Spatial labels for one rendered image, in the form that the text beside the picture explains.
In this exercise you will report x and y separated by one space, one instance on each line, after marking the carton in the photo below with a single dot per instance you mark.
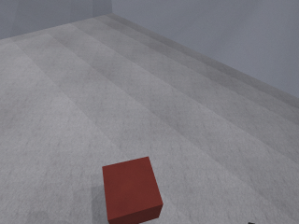
131 192

